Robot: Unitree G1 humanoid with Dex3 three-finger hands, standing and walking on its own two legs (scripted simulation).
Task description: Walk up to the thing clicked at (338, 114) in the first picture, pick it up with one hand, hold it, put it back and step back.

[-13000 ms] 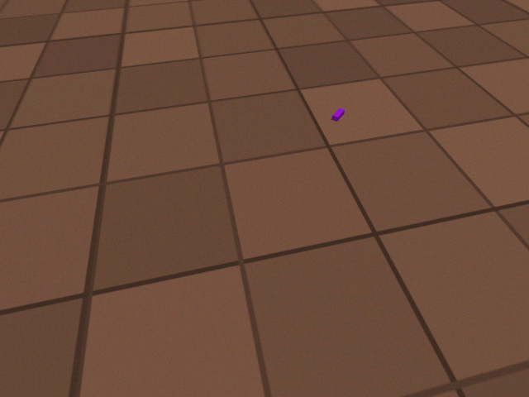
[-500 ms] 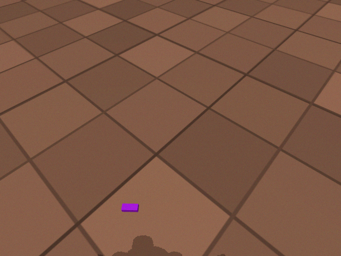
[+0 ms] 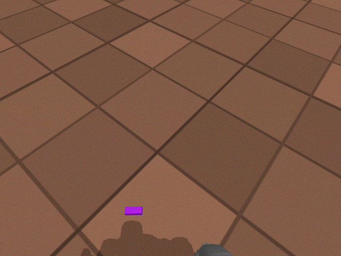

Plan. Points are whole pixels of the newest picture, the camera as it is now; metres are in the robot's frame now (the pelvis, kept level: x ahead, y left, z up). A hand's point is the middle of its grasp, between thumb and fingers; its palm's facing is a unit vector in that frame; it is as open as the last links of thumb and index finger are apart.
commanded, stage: walk up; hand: left
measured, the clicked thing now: (133, 210) +0.41 +0.21 -0.75
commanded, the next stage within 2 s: stand in 1.58 s
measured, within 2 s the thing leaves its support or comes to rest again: neither
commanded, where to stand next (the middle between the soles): +0.04 -0.05 m, yaw +2 degrees
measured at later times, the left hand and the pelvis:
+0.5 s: hand (88, 255) +0.14 +0.23 -0.16, palm faces -0.04 -0.95 -0.32, open 7.4 cm; pelvis +0.02 -0.03 -0.01, yaw +0 degrees
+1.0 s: hand out of the picture +0.10 +0.21 -0.14, palm faces +0.02 -0.95 -0.32, open 7.4 cm; pelvis +0.01 -0.04 +0.01, yaw +1 degrees
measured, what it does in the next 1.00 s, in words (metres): steps on the spot: right foot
